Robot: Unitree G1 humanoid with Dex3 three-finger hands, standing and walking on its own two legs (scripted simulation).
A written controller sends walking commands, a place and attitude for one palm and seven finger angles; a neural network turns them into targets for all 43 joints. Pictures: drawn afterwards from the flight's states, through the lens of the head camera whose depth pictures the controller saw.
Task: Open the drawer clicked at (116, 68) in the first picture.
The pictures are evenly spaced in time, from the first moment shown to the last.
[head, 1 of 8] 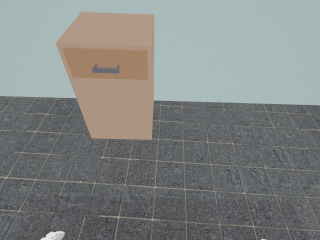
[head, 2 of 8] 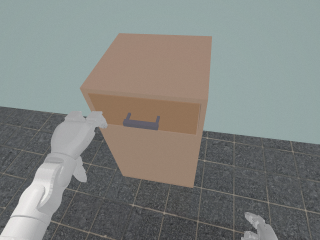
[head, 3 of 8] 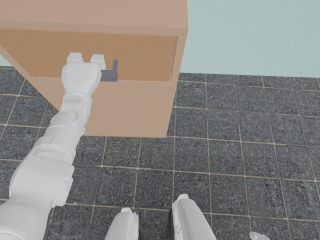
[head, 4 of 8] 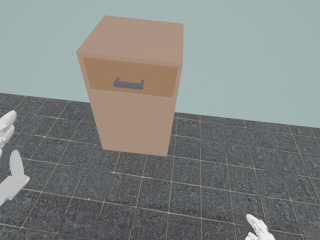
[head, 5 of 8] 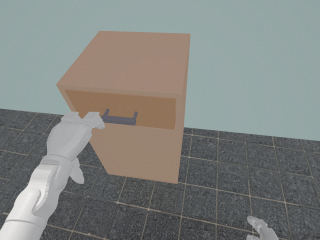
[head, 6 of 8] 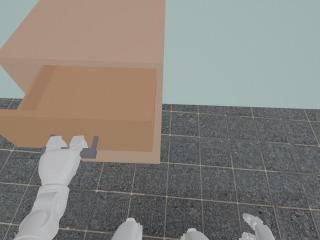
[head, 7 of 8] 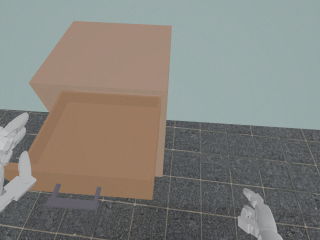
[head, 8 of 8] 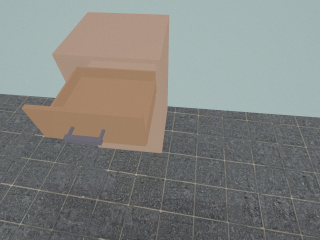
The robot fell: no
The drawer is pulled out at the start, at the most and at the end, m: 0.00 0.30 0.30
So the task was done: yes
